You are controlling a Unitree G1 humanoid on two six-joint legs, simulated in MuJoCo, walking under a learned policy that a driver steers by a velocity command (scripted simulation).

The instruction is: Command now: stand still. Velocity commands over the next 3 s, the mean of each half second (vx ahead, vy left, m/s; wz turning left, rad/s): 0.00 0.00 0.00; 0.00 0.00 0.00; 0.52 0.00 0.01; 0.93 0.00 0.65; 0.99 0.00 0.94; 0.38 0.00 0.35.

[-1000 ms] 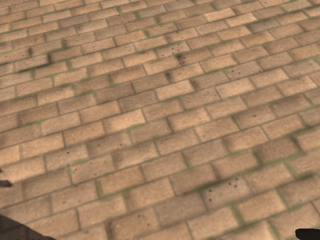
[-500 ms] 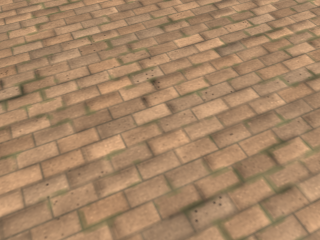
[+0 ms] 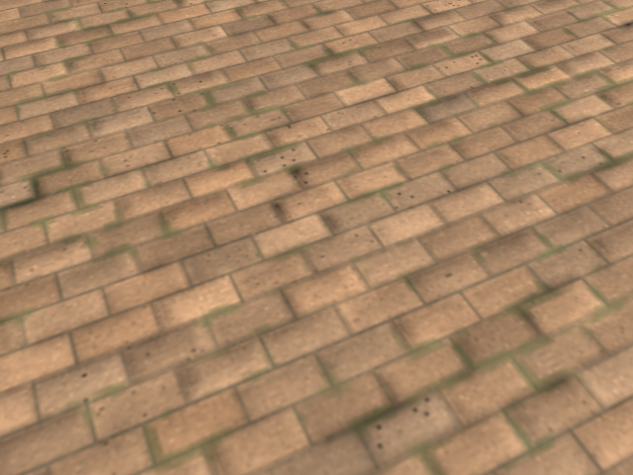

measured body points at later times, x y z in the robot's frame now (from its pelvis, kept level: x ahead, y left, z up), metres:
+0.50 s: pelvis +0.00 +0.00 +0.00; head +0.01 +0.00 +0.45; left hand +0.05 +0.25 -0.14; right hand +0.04 -0.25 -0.15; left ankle +0.01 +0.14 -0.73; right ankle -0.02 -0.12 -0.73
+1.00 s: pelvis +0.00 +0.01 +0.00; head +0.01 +0.01 +0.45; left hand +0.00 +0.25 -0.15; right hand +0.01 -0.23 -0.15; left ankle +0.01 +0.14 -0.73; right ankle -0.02 -0.12 -0.73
